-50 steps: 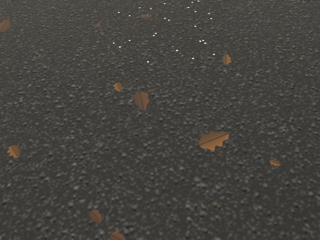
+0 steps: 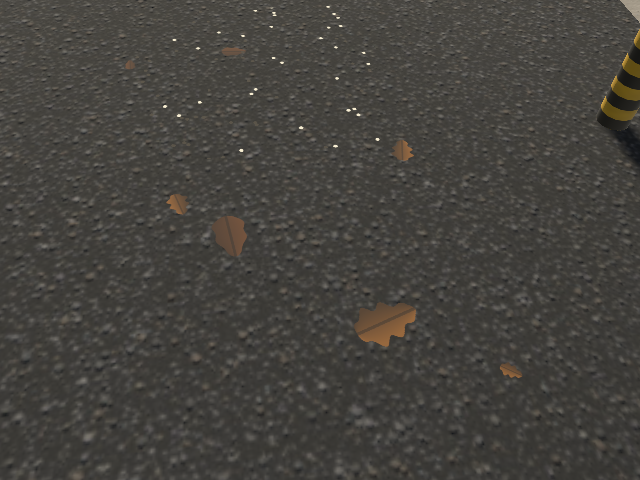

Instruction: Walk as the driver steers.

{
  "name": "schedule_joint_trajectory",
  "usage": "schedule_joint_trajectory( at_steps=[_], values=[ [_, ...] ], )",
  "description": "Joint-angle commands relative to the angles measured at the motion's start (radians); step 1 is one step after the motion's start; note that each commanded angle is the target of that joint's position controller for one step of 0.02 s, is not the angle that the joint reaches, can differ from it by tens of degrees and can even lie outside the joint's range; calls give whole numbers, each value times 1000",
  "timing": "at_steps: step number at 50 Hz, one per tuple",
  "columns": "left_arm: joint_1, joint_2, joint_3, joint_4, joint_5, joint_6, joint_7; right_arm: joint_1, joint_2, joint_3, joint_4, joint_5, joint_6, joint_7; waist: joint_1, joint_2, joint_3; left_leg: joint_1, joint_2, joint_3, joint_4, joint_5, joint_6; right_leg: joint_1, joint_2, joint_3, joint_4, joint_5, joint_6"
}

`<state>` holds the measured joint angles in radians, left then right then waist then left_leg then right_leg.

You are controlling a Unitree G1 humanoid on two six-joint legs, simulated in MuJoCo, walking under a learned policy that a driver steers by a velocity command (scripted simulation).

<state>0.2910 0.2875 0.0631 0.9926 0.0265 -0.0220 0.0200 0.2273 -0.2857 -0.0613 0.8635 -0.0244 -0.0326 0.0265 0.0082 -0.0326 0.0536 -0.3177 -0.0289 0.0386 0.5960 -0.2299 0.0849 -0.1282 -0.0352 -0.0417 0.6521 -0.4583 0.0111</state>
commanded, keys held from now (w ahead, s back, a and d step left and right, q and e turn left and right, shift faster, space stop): q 0.18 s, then e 0.82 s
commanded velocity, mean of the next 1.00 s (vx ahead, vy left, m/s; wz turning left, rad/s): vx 0.04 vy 0.00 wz -0.15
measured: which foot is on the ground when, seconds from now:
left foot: down 0.00-0.50, up 0.52-0.88, down 0.90-1.00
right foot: up 0.00-0.48, down 0.50-0.90, up 0.92-1.00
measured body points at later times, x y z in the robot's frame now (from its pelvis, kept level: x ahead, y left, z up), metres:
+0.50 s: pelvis +0.11 +0.01 +0.00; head +0.13 +0.01 +0.45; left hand +0.18 +0.28 -0.13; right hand +0.20 -0.24 -0.14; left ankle +0.03 +0.07 -0.73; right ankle +0.15 -0.07 -0.73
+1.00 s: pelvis +0.12 +0.05 +0.02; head +0.15 +0.07 +0.46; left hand +0.28 +0.32 -0.12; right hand +0.17 -0.24 -0.09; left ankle +0.14 +0.15 -0.73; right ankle +0.10 -0.06 -0.67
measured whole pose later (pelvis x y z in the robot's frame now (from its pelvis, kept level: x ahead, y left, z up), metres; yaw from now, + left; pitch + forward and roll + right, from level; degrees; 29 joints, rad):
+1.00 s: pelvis +0.12 +0.05 +0.02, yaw -13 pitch +0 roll -1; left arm 0.17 0.33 0.09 0.86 0.02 0.06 0.00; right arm 0.19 -0.27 -0.02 0.80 -0.03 0.02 -0.05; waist 0.02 -0.05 0.06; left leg -0.21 -0.02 0.00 0.44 -0.23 0.04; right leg -0.45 0.12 0.13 0.91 -0.42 -0.01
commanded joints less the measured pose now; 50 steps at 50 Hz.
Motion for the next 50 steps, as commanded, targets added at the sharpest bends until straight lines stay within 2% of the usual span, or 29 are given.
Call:
schedule_joint_trajectory(
  at_steps=[1,2,3,5,7,9,10,15,18,22,23,24,25,26,27,28,29,30,32,35,39,42,44,45,46,47,48,49,50],
  values=[
    [-74,65,0,-128,13,-5,0,216,-231,-56,5,22,1,-10,-55,216,-55,334,387,-658,-339,182,244,-493,44,72,511,-173,-34],
    [-79,76,1,-116,0,-5,-5,156,-180,-46,-17,20,3,-12,-38,122,-6,273,338,-542,-302,313,231,-488,13,78,531,-72,-37],
    [-82,73,0,-114,-8,-10,-7,108,-156,-39,-33,15,6,-17,-17,77,3,244,279,-445,-294,431,192,-471,-10,81,492,5,-34],
    [-71,85,0,-109,5,-3,-9,65,-128,-30,-50,17,7,-24,3,101,-45,239,213,-336,-279,679,157,-410,-13,67,449,96,-13],
    [-72,82,-1,-120,1,13,-12,94,-135,-31,-46,21,6,-25,7,93,-91,265,199,-303,-253,822,154,-402,7,61,441,128,6],
    [-102,77,-4,-139,-3,27,-10,117,-145,-34,-44,24,11,-32,-2,86,-97,286,192,-307,-246,821,150,-436,13,62,408,150,21],
    [-102,72,-6,-137,-4,32,-11,117,-136,-30,-45,22,14,-36,-2,87,-100,303,193,-293,-249,819,145,-451,13,56,384,167,24],
    [-155,30,-25,-131,-7,43,-18,115,-54,13,-19,2,16,-56,-27,109,-82,276,175,-207,-267,804,84,-347,4,36,171,249,9],
    [-163,35,-30,-114,-16,45,-12,94,-67,22,-1,-7,16,-63,-35,120,-58,237,181,-178,-256,798,63,-232,29,24,62,236,-17],
    [-158,71,-19,-120,-17,37,-7,75,-123,5,13,4,36,-80,-29,111,-18,294,231,-213,-159,798,88,-228,55,23,-42,125,-68],
    [-133,68,-19,-117,-17,32,-5,65,-130,1,15,8,40,-84,-10,91,-19,294,226,-206,-112,794,80,-191,55,29,-120,168,-83],
    [-90,77,-16,-111,-13,24,-2,51,-141,-4,12,11,39,-86,18,60,-42,262,202,-182,-39,772,53,-101,38,73,-212,328,-104],
    [-21,147,3,-105,-3,16,5,35,-137,-4,-16,10,30,-84,33,-32,-110,170,126,-131,118,596,11,32,-76,247,-221,658,-156],
    [-5,213,22,-109,-16,21,3,54,-81,3,-31,18,39,-80,22,-176,-139,-21,-66,-18,341,-37,-51,114,-286,501,-232,1079,-344],
    [30,138,3,-97,-29,22,-7,26,-67,8,-31,4,55,-83,36,-136,-178,-70,-79,-78,476,-448,-53,94,-351,595,-290,1046,-410],
    [0,154,14,-100,-28,25,-11,14,-64,7,-26,-2,60,-80,17,-69,-103,-108,-52,-107,552,-419,-63,37,-304,529,-309,891,-402],
    [-63,143,17,-119,-22,34,-7,-13,-64,5,-25,-2,62,-76,2,-28,-56,-135,-24,-115,556,-346,-75,-15,-239,465,-331,742,-359],
    [-104,126,15,-134,-20,44,0,-33,-77,1,-33,4,64,-72,-12,-35,-24,-143,-5,-110,509,-288,-86,-56,-183,412,-348,644,-309],
    [-116,119,17,-143,-15,52,1,-34,-71,5,-38,2,67,-62,-16,-65,-54,-126,-10,-81,410,-236,-114,-44,-105,356,-348,588,-260],
    [-63,153,34,-136,-14,55,-4,-55,-53,12,-55,12,70,-63,10,-71,-94,-112,-19,-69,287,-238,-136,-12,-105,388,-336,555,-258],
    [-82,174,49,-152,-7,64,-11,-77,-67,13,-83,18,67,-69,22,-104,-109,-48,-25,-77,169,-195,-126,-56,-103,455,-336,471,-237],
    [-130,179,56,-169,-8,73,-20,-29,-73,12,-86,22,53,-72,-3,-119,-110,56,-43,-77,21,-167,-105,-104,-84,501,-314,464,-198],
    [-174,166,53,-185,-21,79,-20,51,-76,9,-72,17,37,-80,-55,-89,-99,208,-29,-86,-239,-45,-84,-195,-25,492,-255,349,-124],
    [-147,111,40,-200,-27,75,-19,62,-158,-8,-77,0,31,-90,-36,70,-91,270,154,-271,-387,-138,-45,-296,61,402,-118,154,-64],
    [-114,63,32,-214,-31,70,-12,-27,-261,-28,-116,-4,36,-89,-6,298,-68,237,389,-555,-464,-154,61,-432,235,176,99,-72,-23],
    [-107,149,49,-196,2,70,-8,-37,-218,-20,-119,-16,41,-82,2,196,-55,128,425,-520,-420,-35,129,-385,143,171,294,-103,-20],
    [-91,157,58,-177,-2,72,-13,-79,-144,1,-136,-9,40,-78,30,128,-34,91,370,-431,-396,44,129,-360,129,175,374,-57,-23],
    [-67,143,58,-161,0,78,-19,-117,-109,10,-146,-4,39,-76,49,111,-9,81,305,-324,-374,110,105,-359,118,160,440,-2,-16],
    [-51,137,58,-154,1,85,-30,-131,-103,13,-156,-1,37,-79,58,143,-21,122,261,-252,-356,157,85,-378,113,144,486,40,-6]
  ],
)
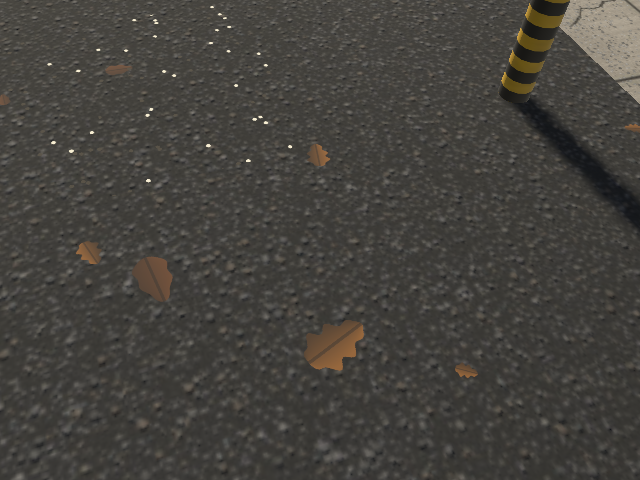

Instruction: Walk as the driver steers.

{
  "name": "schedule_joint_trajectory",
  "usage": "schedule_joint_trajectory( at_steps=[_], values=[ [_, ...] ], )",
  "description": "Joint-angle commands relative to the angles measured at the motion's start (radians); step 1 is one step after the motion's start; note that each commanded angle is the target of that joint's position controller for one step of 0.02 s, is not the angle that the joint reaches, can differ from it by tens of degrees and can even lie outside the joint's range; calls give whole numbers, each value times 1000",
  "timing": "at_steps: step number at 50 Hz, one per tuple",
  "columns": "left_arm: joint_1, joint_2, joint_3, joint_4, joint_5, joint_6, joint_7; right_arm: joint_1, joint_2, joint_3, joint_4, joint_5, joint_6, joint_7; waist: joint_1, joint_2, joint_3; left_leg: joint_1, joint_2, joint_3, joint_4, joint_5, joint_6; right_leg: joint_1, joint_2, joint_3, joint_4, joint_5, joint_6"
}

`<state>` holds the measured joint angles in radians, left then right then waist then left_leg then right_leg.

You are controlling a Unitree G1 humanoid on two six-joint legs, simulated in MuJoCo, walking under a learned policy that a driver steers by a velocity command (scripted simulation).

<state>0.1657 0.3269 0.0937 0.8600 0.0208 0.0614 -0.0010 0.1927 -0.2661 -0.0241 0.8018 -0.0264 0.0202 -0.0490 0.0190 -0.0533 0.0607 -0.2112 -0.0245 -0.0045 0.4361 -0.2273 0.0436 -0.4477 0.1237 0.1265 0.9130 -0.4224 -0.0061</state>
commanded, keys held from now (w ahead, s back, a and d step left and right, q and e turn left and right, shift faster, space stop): e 0.18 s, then no key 0.12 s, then q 0.70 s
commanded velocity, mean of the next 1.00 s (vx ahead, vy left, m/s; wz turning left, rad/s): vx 0.00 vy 0.00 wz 0.05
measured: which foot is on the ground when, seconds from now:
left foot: down 0.00-0.36, up 0.38-0.84, down 0.86-1.00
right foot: up 0.00-0.34, down 0.36-0.86, up 0.88-1.00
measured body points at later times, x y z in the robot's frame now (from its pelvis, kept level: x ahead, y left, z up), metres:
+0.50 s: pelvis +0.00 -0.03 +0.00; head +0.02 -0.06 +0.45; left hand +0.19 +0.18 -0.10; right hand +0.00 -0.30 -0.15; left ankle -0.01 +0.11 -0.70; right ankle -0.03 -0.11 -0.74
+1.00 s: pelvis -0.03 +0.01 +0.00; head +0.00 +0.05 +0.44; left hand +0.04 +0.30 -0.14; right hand +0.11 -0.26 -0.10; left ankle -0.04 +0.08 -0.74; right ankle -0.04 -0.13 -0.67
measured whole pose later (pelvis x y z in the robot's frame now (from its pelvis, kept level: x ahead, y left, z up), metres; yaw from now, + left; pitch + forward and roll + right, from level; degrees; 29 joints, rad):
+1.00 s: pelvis -0.03 +0.01 +0.00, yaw +8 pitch +0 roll -2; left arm 0.16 0.30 0.06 0.82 0.03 0.06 0.02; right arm 0.22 -0.28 -0.06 0.77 0.00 0.04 0.01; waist 0.01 -0.05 0.09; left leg -0.22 -0.05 0.00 0.49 -0.26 0.08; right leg -0.44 -0.02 -0.03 1.04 -0.43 0.02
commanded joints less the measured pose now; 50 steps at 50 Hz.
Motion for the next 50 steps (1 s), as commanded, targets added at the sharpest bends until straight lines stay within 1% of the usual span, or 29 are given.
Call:
schedule_joint_trajectory(
  at_steps=[1,5,10,15,16,17,18,19,20,21,22,23,24,25,27,30,32,35,38,41,42,43,44,45,46,47,48,49,50],
  values=[
    [85,91,25,-18,6,7,-19,-84,-122,-24,-98,0,-18,-5,36,194,-35,52,237,-158,-172,262,127,-79,-47,-44,249,10,27],
    [-5,72,10,-61,-3,14,-36,45,-144,-37,-68,1,-20,-1,-39,186,-58,216,269,-109,-117,442,161,-138,-69,-78,164,4,66],
    [-59,46,-7,-105,-11,21,-48,73,-168,-52,-57,-4,-21,13,-64,208,-72,223,308,-65,-87,494,175,-46,-99,-121,-20,-35,51],
    [-28,31,-21,-113,-20,11,-32,50,-191,-61,-41,-2,-17,36,-46,245,-94,146,302,-39,-20,558,162,146,-73,-181,-261,-20,-3],
    [-3,18,-26,-102,-17,5,-27,41,-186,-59,-35,4,-12,39,-25,230,-97,117,285,-32,14,537,142,215,-69,-183,-389,65,-17],
    [33,10,-32,-88,-5,-7,-18,34,-172,-52,-26,13,-7,41,7,191,-97,52,263,-14,54,472,97,329,-82,-166,-596,249,-30],
    [59,49,-32,-79,18,-24,-7,70,-110,-32,-22,15,-7,45,4,58,-148,-69,213,25,143,275,32,512,-219,-3,-698,342,-45],
    [14,112,-37,-102,15,-40,2,115,10,3,-50,12,-6,55,-47,-170,-156,-216,91,88,226,-293,-32,563,-501,252,-655,749,-131],
    [48,68,-45,-68,-1,-48,17,82,-53,-10,-11,18,17,41,19,-105,-155,-76,95,-18,276,-369,-35,387,-499,166,-623,745,-233],
    [-23,32,-61,-69,6,-53,22,73,-85,-19,-8,30,26,43,-21,-85,-85,-91,75,-41,311,-338,-32,363,-444,105,-633,687,-229],
    [-74,31,-64,-72,6,-52,29,64,-111,-30,3,29,27,45,-30,-88,-41,-124,59,-49,343,-294,-32,347,-398,50,-638,651,-198],
    [-87,47,-62,-72,3,-50,38,77,-135,-42,18,22,26,46,-39,-100,-33,-149,44,-45,385,-258,-34,366,-365,5,-626,696,-175],
    [-73,62,-58,-68,-7,-49,45,108,-143,-49,36,12,27,48,-40,-102,-42,-162,30,-37,446,-243,-41,382,-355,-32,-605,787,-175],
    [-54,70,-54,-67,-12,-45,44,128,-135,-51,49,9,28,48,-36,-80,-58,-179,17,-31,512,-245,-50,400,-361,-51,-590,835,-182],
    [-44,61,-50,-71,-13,-40,44,128,-115,-54,50,15,35,49,-30,-49,-61,-206,19,-24,599,-244,-68,394,-380,-73,-594,786,-200],
    [-38,45,-47,-70,-3,-38,50,86,-99,-58,31,14,47,55,-15,-67,-26,-253,33,-5,584,-223,-86,382,-383,-86,-620,605,-213],
    [-21,45,-42,-63,1,-41,52,65,-87,-57,15,11,51,61,-5,-68,-25,-262,39,8,534,-225,-87,396,-395,-85,-617,560,-223],
    [-16,59,-33,-62,6,-47,46,43,-66,-51,-11,10,54,70,-3,-70,-45,-217,49,31,436,-240,-71,387,-415,-101,-593,557,-231],
    [-22,81,-22,-68,12,-50,34,37,-69,-51,-36,17,53,78,-10,-87,-70,-144,46,60,351,-243,-44,354,-435,-116,-560,585,-225],
    [-38,107,-11,-76,8,-46,26,63,-69,-52,-49,21,44,84,-37,-76,-89,-46,33,88,202,-178,-11,316,-440,-144,-489,548,-179],
    [-40,111,-7,-75,4,-41,25,90,-69,-52,-45,19,34,84,-62,-45,-94,33,20,89,76,-72,3,267,-421,-180,-427,466,-134],
    [-1,94,-8,-66,6,-36,21,113,-112,-62,-40,6,18,76,-71,75,-91,115,59,-28,-78,20,24,178,-367,-240,-287,299,-62],
    [14,8,-28,-113,10,-29,13,113,-260,-92,-68,1,3,64,-46,375,-85,209,363,-465,-176,255,120,-92,-196,-332,-14,-142,29],
    [-89,36,-28,-146,11,-10,28,186,-295,-107,-49,8,4,64,-108,293,-68,108,426,-521,-159,454,254,-116,-113,-165,135,-247,28],
    [-70,44,-26,-137,0,-2,30,157,-249,-97,-48,14,7,60,-70,198,-45,100,376,-427,-142,430,264,-128,-143,-116,205,-176,26],
    [-47,51,-24,-120,-10,-7,26,82,-201,-83,-63,22,11,54,-38,156,-13,75,306,-346,-149,352,228,-127,-158,-98,201,-75,21],
    [-31,63,-19,-109,-5,-16,24,12,-175,-75,-84,22,16,48,-12,152,-13,89,241,-302,-150,297,184,-130,-163,-92,175,-2,19],
    [-10,77,-15,-98,11,-19,19,-8,-157,-70,-95,26,15,43,-10,170,-34,111,214,-277,-140,368,175,-124,-154,-103,190,40,24],
    [8,77,-13,-92,16,-18,14,3,-151,-67,-96,27,13,45,-11,161,-69,135,202,-265,-129,429,174,-111,-146,-102,209,59,30]
  ],
)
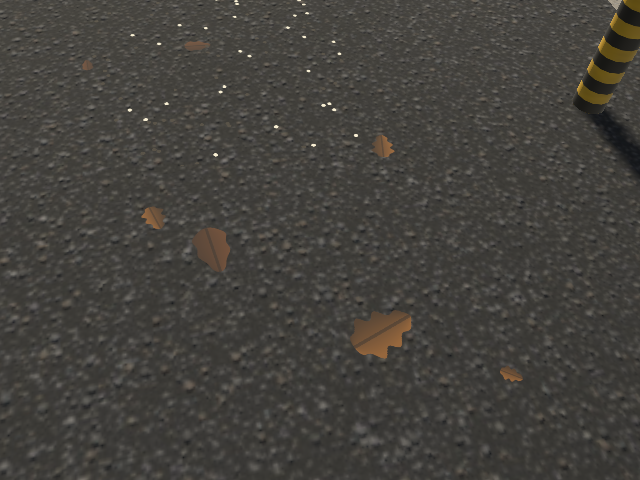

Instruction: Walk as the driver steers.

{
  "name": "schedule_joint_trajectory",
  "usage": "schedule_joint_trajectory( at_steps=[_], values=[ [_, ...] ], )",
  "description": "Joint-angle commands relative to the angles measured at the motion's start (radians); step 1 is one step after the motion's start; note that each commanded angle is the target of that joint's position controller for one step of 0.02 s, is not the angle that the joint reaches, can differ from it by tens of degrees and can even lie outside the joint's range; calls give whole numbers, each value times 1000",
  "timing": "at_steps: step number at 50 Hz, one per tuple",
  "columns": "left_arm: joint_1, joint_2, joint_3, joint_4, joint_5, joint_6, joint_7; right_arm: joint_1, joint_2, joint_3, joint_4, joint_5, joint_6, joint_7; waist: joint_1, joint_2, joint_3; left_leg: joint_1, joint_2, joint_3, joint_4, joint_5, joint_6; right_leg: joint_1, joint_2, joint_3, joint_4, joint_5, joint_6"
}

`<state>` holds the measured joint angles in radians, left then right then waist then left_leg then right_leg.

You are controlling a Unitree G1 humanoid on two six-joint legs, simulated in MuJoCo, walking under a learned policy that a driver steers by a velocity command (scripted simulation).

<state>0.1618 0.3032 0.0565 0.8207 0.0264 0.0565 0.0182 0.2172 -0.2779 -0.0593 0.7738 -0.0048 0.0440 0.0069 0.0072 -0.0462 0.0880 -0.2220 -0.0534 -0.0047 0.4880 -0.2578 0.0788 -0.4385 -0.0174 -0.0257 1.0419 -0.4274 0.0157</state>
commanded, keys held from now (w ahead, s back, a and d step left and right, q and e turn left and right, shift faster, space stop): q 0.12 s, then w+q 0.08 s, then w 0.08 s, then w+e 0.72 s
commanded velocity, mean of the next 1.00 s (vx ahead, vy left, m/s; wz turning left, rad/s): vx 0.32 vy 0.00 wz -0.05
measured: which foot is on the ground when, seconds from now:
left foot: down 0.00-0.46, up 0.48-0.90, down 0.92-1.00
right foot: up 0.00-0.44, down 0.46-0.94, up 0.96-1.00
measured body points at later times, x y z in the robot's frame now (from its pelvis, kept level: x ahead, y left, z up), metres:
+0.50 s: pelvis +0.07 -0.03 +0.00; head +0.08 -0.05 +0.45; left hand +0.14 +0.25 -0.11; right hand +0.17 -0.29 -0.14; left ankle +0.00 +0.07 -0.72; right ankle +0.08 -0.11 -0.74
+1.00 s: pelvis +0.32 +0.00 -0.02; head +0.36 +0.00 +0.43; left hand +0.32 +0.28 -0.15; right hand +0.51 -0.26 -0.10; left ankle +0.41 +0.08 -0.74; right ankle +0.13 -0.09 -0.67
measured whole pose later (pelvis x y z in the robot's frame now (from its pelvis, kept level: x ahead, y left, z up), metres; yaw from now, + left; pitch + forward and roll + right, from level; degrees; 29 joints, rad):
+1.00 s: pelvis +0.32 +0.00 -0.02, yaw -9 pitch +2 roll +0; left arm 0.43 0.28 0.06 0.89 0.00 -0.04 0.00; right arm 0.05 -0.26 -0.01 0.69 -0.04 -0.06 -0.01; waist 0.09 -0.01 0.05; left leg -0.43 -0.03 0.04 0.58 -0.17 0.05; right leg -0.19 0.10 0.14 1.00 -0.44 -0.08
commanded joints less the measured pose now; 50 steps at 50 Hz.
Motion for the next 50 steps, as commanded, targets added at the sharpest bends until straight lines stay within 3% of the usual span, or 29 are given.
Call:
schedule_joint_trajectory(
  at_steps=[1,3,6,8,10,16,18,19,21,22,23,24,25,26,27,30,32,36,41,43,45,46,47,48,49,50],
  values=[
    [20,95,23,-54,7,-11,-8,-4,-145,-33,-65,7,-15,-8,-1,134,-116,162,230,-264,-173,485,139,-119,0,53,84,74,15],
    [10,81,21,-64,-1,-6,-9,25,-162,-39,-59,6,-21,-5,-10,123,-117,181,225,-281,-172,462,138,-136,1,60,56,83,26],
    [-14,80,21,-80,-1,1,-3,50,-169,-42,-57,0,-19,-8,-28,154,-97,182,214,-327,-180,363,141,-159,5,68,-22,78,36],
    [-29,88,21,-91,8,-3,-8,81,-173,-45,-53,-6,-17,-7,-46,165,-110,176,202,-391,-233,17,160,-158,6,68,-85,67,39],
    [-64,93,22,-106,13,-13,-15,90,-177,-47,-54,-15,-17,-3,-60,183,-80,154,203,-467,-281,-234,177,-173,11,70,-146,59,38],
    [-64,58,3,-101,11,-62,-32,120,-153,-34,-26,-27,-50,-3,-67,167,-72,105,209,-464,-284,-247,179,-64,11,37,-321,70,-3],
    [-61,59,-1,-101,4,-71,-34,118,-158,-33,-20,-29,-61,0,-65,168,-57,48,214,-453,-282,-269,171,15,18,16,-378,58,-31],
    [-47,57,-4,-98,-1,-75,-34,109,-161,-32,-19,-29,-64,1,-55,162,-47,4,216,-444,-279,-281,165,75,22,6,-418,63,-48],
    [53,39,-8,-62,-6,-85,-29,76,-159,-29,-19,-21,-67,0,9,115,-34,-142,191,-387,-228,-310,131,304,46,-18,-574,145,-81],
    [127,49,-5,-35,-4,-94,-23,72,-131,-20,-19,-26,-71,-3,43,73,-41,-221,154,-342,-149,-316,104,431,49,24,-622,106,-90],
    [228,102,4,-15,4,-108,-16,46,-69,-1,-37,-30,-81,-3,87,-68,-53,-314,78,-214,80,-272,58,523,-109,267,-760,-82,-119],
    [302,219,32,-3,1,-111,-18,1,-54,5,-80,-25,-93,2,99,-205,-43,-506,-46,-33,326,-256,13,573,-319,708,-924,-354,-222],
    [282,206,36,6,-7,-107,-29,-3,-125,-10,-84,-49,-96,2,59,-92,23,-560,-2,-52,447,-258,4,489,-350,798,-938,-387,-275],
    [225,157,26,-12,-14,-111,-39,0,-130,-12,-71,-50,-101,12,24,-27,56,-551,42,-73,495,-165,-5,444,-303,715,-915,-328,-273],
    [194,126,20,-19,-13,-118,-43,-1,-120,-8,-60,-44,-107,22,10,-17,48,-529,66,-70,496,-91,-20,425,-244,611,-912,-204,-251],
    [230,87,14,6,-22,-134,-32,-28,-92,3,-55,-57,-102,34,10,-54,-14,-476,82,-23,482,28,-68,441,-133,425,-897,203,-220],
    [284,81,17,32,-29,-136,-26,-67,-77,10,-70,-55,-94,35,16,-44,-38,-496,79,-1,474,52,-94,465,-118,385,-870,404,-226],
    [363,79,23,60,-26,-128,-16,-223,-58,26,-126,-43,-87,35,57,-44,-25,-532,71,28,360,97,-125,462,-98,363,-842,580,-229],
    [393,99,31,69,-16,-116,-5,-351,-53,42,-179,-24,-97,34,85,-67,-26,-410,27,33,152,155,-105,445,-103,388,-773,733,-213],
    [337,112,35,53,-16,-116,0,-279,-78,36,-165,-19,-102,23,32,-71,-48,-242,13,16,76,152,-77,397,-110,399,-727,800,-176],
    [281,133,40,37,-20,-123,-9,-60,-132,12,-95,-16,-112,-1,-70,-35,-155,69,-9,16,-5,146,-34,343,-59,366,-504,954,-129],
    [269,118,38,24,-30,-132,-19,79,-175,-3,-70,-30,-124,-20,-131,6,-249,299,93,-72,-19,100,-2,225,-4,338,-300,802,-110],
    [319,18,16,-10,-51,-139,-18,202,-248,-22,-71,-61,-126,-37,-138,185,-396,539,387,-397,-60,-131,52,31,81,235,-8,292,-94],
    [382,39,18,-32,-44,-126,-15,146,-271,-30,-75,-50,-109,-32,-67,334,-437,525,520,-793,-194,-207,134,-130,144,156,170,-114,-92],
    [343,86,26,-4,-12,-109,-12,67,-177,-17,-85,-37,-102,-27,-38,177,-267,368,478,-703,-211,-293,135,-187,56,149,235,-23,-98],
    [273,76,25,-4,-2,-104,-25,14,-99,1,-91,-31,-105,-23,-37,88,-152,234,421,-537,-231,-235,123,-177,26,134,211,55,-95]
  ],
)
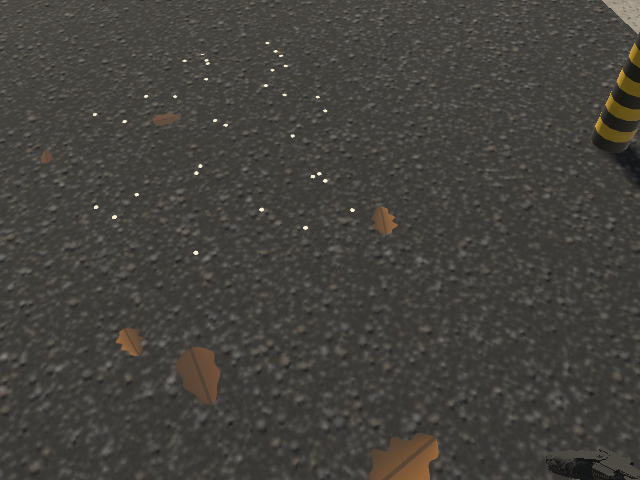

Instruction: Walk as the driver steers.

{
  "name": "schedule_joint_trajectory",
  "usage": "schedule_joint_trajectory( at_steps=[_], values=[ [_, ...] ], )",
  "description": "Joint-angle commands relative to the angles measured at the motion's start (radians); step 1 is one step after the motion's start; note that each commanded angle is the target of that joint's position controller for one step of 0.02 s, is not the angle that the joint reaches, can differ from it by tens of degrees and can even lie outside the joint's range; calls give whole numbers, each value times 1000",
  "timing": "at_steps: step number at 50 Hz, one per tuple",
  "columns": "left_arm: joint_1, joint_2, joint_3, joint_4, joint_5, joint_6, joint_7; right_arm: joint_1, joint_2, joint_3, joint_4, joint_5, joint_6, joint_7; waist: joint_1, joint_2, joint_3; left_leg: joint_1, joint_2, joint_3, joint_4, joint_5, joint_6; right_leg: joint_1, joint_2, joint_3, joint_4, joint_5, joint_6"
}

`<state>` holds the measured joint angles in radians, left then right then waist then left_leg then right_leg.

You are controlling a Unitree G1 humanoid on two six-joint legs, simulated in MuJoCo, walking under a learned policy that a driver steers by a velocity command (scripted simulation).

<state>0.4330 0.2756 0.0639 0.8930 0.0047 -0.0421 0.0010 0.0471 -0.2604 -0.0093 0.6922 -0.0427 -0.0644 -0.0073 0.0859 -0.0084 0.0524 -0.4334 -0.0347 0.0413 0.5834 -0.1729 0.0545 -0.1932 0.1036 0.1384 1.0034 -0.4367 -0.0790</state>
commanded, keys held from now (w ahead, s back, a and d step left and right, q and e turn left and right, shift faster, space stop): w+e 0.20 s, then w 0.12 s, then w+q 0.38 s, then q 0.30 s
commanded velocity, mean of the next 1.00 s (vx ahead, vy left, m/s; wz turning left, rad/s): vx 0.43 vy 0.00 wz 0.03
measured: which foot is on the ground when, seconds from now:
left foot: down 0.00-0.46, up 0.48-0.92, down 0.94-1.00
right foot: up 0.00-0.42, down 0.44-0.94, up 0.96-1.00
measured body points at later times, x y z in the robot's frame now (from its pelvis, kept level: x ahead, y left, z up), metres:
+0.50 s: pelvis +0.26 -0.05 +0.00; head +0.30 -0.06 +0.45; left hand +0.52 +0.13 -0.09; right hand +0.16 -0.28 -0.14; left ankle +0.11 +0.10 -0.66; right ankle +0.33 -0.13 -0.72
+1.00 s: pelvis +0.49 -0.04 -0.01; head +0.54 -0.03 +0.44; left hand +0.51 +0.22 -0.15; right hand +0.66 -0.28 -0.12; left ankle +0.59 +0.01 -0.72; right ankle +0.35 -0.16 -0.64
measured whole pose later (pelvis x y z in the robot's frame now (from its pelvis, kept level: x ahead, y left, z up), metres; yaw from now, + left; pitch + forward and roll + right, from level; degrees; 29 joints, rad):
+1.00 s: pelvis +0.49 -0.04 -0.01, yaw +6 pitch +0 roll -1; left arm 0.28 0.23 0.04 0.88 0.01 -0.04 0.03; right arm 0.13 -0.24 -0.05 0.78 -0.02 -0.03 0.03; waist 0.02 0.00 0.10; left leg -0.48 -0.07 0.08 0.62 -0.16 0.14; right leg -0.28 -0.03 -0.12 1.16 -0.52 0.02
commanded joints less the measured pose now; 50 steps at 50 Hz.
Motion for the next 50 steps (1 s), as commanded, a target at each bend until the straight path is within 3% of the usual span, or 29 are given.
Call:
schedule_joint_trajectory(
  at_steps=[1,3,7,10,13,17,19,20,21,22,23,24,25,26,27,28,29,32,35,37,39,42,44,45,46,47,48,49,50],
  values=[
    [-25,81,16,-80,19,-1,-18,167,-88,-41,-1,3,-2,-6,-98,49,-58,358,353,-453,-358,-198,126,-402,-123,-40,210,97,4],
    [-46,72,16,-86,34,22,-35,190,-79,-38,28,9,-21,-6,-77,97,-24,283,298,-294,-388,-15,108,-372,-149,-56,177,113,13],
    [-154,51,10,-139,36,42,-58,244,-88,-45,63,26,-53,6,-73,92,-21,310,302,-149,-432,173,118,-464,-167,-70,140,207,25],
    [-263,41,1,-184,34,40,-70,274,-83,-46,86,24,-50,7,-83,80,1,332,274,-33,-439,272,107,-525,-169,-98,38,317,40],
    [-373,7,-22,-219,32,28,-79,314,-86,-44,115,24,-49,11,-110,80,16,313,234,53,-435,334,87,-442,-145,-148,-190,430,35],
    [-478,10,-36,-253,39,20,-76,412,-118,-46,175,26,-35,7,-143,80,36,416,277,57,-420,438,92,-374,-117,-210,-373,369,0],
    [-465,26,-34,-249,47,13,-62,436,-138,-45,208,26,-20,3,-120,94,17,494,288,44,-328,690,97,-311,-85,-241,-428,269,-31],
    [-405,39,-29,-228,51,6,-53,439,-151,-46,219,26,-14,1,-89,106,-23,515,285,40,-231,836,92,-224,-57,-249,-457,229,-48],
    [-274,60,-19,-182,57,-6,-43,438,-157,-45,228,32,-7,1,-26,95,-98,491,263,52,-76,867,79,-54,-36,-249,-529,259,-71],
    [-107,106,-1,-127,73,-18,-29,425,-142,-38,217,42,-8,3,45,74,-200,330,232,60,126,669,62,220,-113,-173,-545,297,-100],
    [21,215,27,-113,94,-21,-9,439,-35,-10,151,66,-14,16,65,-119,-362,-16,124,98,488,117,20,565,-450,217,-553,263,-182],
    [20,234,36,-115,52,-10,-2,476,-79,-32,161,63,-5,6,44,-140,-442,-152,6,-20,705,-363,15,573,-588,481,-645,385,-243],
    [-55,185,26,-111,27,-7,-1,392,-124,-52,157,49,3,0,21,-38,-286,-201,62,-111,714,-282,24,439,-516,303,-660,391,-204],
    [-122,117,7,-107,22,-15,-3,367,-88,-45,151,50,-1,5,-21,-51,-147,-200,97,-97,655,-220,25,289,-466,173,-712,402,-165],
    [-167,66,-6,-105,22,-24,-6,368,-69,-46,168,45,6,7,-53,-41,-79,-166,122,-89,593,-177,21,188,-416,85,-762,388,-115],
    [-188,39,-13,-99,18,-33,-3,381,-60,-48,179,26,21,13,-80,-70,-39,-125,132,-84,563,-150,12,108,-379,20,-795,396,-86],
    [-194,28,-16,-94,18,-41,-1,408,-39,-47,195,15,36,22,-98,-78,-33,-89,131,-79,562,-125,4,65,-361,-29,-820,400,-75],
    [-160,49,-5,-68,11,-70,0,346,-19,-55,170,15,55,42,-116,-64,-8,-150,137,-70,548,-40,-8,55,-352,-118,-865,476,-77],
    [-118,42,-4,-44,14,-74,5,241,-15,-56,134,13,58,51,-103,-66,21,-246,149,-59,478,66,-19,83,-340,-201,-878,513,-77],
    [-125,33,-9,-36,13,-71,10,176,2,-48,107,12,52,55,-106,-59,51,-219,133,-22,331,131,-26,66,-317,-283,-842,699,-70],
    [-116,51,-7,-28,8,-68,16,112,24,-35,85,10,47,61,-90,-70,50,-137,104,38,172,190,-18,62,-307,-346,-799,826,-59],
    [-82,88,2,-10,6,-55,28,98,6,-37,66,0,46,66,-81,-85,11,-69,58,85,73,158,14,157,-333,-366,-695,978,-41],
    [-97,115,12,-13,4,-40,40,173,-27,-49,77,-8,43,60,-113,-100,-37,12,7,100,44,64,52,199,-343,-371,-542,1128,-27],
    [-106,126,17,-18,5,-29,43,244,-48,-59,93,-11,36,54,-141,-90,-82,83,-19,92,5,45,74,204,-340,-369,-407,1119,-19],
    [-124,132,20,-28,-1,-20,41,347,-73,-72,123,-19,22,43,-193,-42,-143,213,-37,74,-104,141,98,165,-313,-376,-202,974,9],
    [-83,105,14,-48,0,-18,35,397,-167,-97,126,-19,9,27,-203,77,-216,405,116,-99,-98,548,142,-10,-245,-382,80,549,51],
    [38,15,-2,-89,-16,-7,31,347,-281,-126,99,6,24,21,-100,267,-350,675,422,-521,-32,1151,355,-331,-50,-300,462,-230,107],
    [-9,67,-2,-90,12,2,27,370,-273,-133,71,55,41,18,-166,115,-457,659,427,-566,-120,1000,407,-381,-79,-119,492,-173,111],
    [-83,62,-3,-103,8,7,26,290,-214,-119,61,53,55,6,-149,58,-320,535,393,-483,-168,746,382,-418,-122,-104,477,-98,109]
  ],
)
Keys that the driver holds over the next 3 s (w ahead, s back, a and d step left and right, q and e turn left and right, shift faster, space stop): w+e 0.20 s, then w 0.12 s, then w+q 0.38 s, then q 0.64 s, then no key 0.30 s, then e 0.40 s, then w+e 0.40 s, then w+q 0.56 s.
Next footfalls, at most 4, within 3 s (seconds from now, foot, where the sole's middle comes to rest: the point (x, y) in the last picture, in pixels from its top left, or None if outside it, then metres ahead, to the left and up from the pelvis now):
0.44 right None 0.36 -0.14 -0.76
0.94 left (351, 391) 0.63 0.02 -0.76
1.52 right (435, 399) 0.63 -0.16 -0.76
1.90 left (354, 450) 0.51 0.00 -0.76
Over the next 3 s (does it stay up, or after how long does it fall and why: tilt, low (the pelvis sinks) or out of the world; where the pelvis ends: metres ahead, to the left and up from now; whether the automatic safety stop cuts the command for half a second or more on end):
stays up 0.92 -0.11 0.01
